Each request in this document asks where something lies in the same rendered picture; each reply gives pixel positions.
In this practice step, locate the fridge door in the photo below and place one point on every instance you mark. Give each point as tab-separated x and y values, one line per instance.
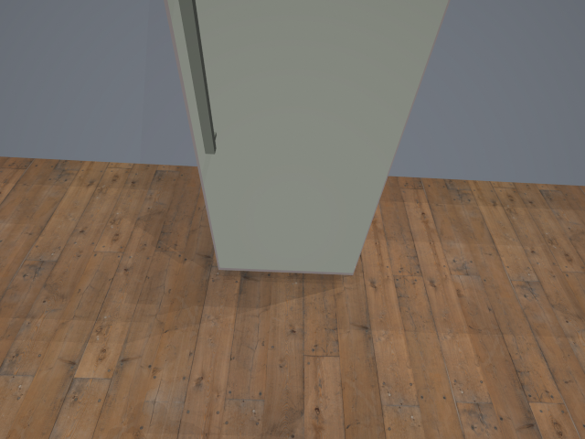
309	99

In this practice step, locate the handle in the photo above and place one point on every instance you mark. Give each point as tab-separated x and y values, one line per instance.
188	11

